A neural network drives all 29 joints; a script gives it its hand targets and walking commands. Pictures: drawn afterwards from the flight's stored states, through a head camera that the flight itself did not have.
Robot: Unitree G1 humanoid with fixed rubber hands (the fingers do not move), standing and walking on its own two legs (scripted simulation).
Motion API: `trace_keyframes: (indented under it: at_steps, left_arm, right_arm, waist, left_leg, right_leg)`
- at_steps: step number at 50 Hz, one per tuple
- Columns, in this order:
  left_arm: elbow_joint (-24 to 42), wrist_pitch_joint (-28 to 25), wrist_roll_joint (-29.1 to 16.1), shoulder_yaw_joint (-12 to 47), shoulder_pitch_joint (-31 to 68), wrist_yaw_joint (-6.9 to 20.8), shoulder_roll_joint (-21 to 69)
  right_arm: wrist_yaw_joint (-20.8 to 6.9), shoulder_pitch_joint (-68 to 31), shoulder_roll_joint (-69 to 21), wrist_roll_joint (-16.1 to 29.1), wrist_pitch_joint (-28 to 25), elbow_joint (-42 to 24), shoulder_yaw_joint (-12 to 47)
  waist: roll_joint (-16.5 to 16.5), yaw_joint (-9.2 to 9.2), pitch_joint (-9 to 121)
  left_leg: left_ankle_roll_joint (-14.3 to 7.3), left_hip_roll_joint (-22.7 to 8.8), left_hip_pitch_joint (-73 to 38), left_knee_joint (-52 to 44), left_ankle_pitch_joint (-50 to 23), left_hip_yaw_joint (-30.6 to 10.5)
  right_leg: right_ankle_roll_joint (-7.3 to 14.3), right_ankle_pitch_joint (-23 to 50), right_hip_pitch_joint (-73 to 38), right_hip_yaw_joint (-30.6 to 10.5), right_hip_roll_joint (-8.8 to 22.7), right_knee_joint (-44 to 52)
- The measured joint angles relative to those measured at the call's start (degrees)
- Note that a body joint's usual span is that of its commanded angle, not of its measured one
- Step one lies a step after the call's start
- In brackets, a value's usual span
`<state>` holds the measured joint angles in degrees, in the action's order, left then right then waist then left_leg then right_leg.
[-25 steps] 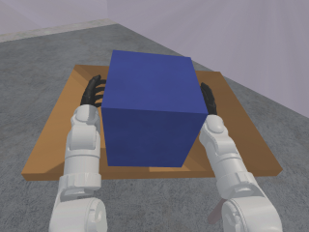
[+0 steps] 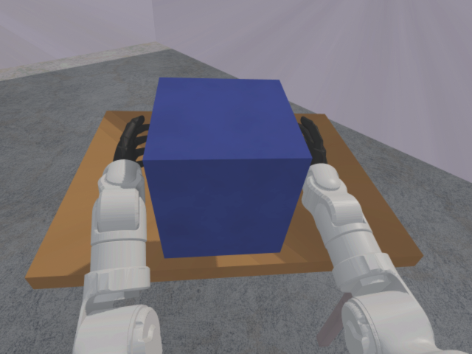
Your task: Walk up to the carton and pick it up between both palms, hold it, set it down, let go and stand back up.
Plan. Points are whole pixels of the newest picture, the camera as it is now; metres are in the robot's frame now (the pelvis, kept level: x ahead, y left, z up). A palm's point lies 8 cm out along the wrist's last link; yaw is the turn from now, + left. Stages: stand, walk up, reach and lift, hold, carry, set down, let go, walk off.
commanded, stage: reach and lift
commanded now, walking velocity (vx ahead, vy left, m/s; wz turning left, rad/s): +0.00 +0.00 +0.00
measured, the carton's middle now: (222, 168) +0.40 +0.01 +0.15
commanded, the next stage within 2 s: hold in 0.90 s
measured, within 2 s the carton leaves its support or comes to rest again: neither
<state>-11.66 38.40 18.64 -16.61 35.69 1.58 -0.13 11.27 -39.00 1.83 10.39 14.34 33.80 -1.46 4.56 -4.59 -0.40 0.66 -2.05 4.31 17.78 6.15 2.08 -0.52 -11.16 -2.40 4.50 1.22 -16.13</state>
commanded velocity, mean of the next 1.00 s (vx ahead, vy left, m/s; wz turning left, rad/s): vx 0.00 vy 0.00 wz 0.00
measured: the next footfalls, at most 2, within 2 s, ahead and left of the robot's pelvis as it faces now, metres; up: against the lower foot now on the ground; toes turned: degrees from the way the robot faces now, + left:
none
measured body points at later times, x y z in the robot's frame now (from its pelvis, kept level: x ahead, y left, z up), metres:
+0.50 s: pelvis +0.00 +0.00 +0.00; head -0.05 +0.04 +0.45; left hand +0.39 +0.17 +0.20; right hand +0.38 -0.14 +0.21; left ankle +0.05 +0.13 -0.75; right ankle -0.02 -0.12 -0.75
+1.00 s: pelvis +0.00 +0.00 +0.00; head -0.07 +0.03 +0.44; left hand +0.38 +0.16 +0.23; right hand +0.38 -0.14 +0.24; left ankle +0.05 +0.13 -0.75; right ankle -0.02 -0.12 -0.75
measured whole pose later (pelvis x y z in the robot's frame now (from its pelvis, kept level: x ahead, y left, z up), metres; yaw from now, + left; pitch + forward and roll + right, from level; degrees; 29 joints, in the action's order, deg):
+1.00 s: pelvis +0.00 +0.00 +0.00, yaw -1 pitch -8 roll -1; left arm -8.4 46.0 18.1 -18.0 38.8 1.7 -0.8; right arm 13.7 -45.3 5.0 17.2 22.3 33.0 1.6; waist 3.8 -5.3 2.0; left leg 0.8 -2.2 3.2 18.2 7.0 1.7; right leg -0.4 -11.1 -3.8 3.2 0.6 -15.3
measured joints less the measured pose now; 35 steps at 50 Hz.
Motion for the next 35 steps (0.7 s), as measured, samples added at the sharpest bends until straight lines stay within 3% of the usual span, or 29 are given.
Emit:
trace_keyframes:
  at_steps: [9,21,35]
  left_arm:
    - [-2.7,0.9,-0.1,-0.8,3.1,-0.1,-0.6]
    - [0.8,2.7,0.0,-0.9,1.6,0.0,-0.3]
    - [-0.8,4.2,-0.7,-0.6,3.7,-0.4,-0.9]
  right_arm:
    - [-0.2,-3.0,0.2,0.0,1.3,2.2,-1.4]
    - [0.9,-3.4,1.6,3.2,2.5,0.9,1.7]
    - [0.8,-4.9,1.9,3.4,4.4,1.3,0.5]
  waist:
    - [0.0,0.07,0.9]
    - [0.0,-0.62,0.6]
    - [-0.6,-0.52,2.1]
  left_leg:
    - [0.1,-0.2,0.2,-0.5,-0.2,0.4]
    - [0.0,-0.1,-0.9,0.2,0.7,0.0]
    - [0.0,-0.1,0.5,0.4,0.4,-0.2]
  right_leg:
    - [0.1,0.3,0.6,-0.6,-0.2,0.2]
    - [-0.1,0.2,-1.3,-0.7,-0.3,1.0]
    - [0.0,0.3,0.3,-0.9,-0.5,0.6]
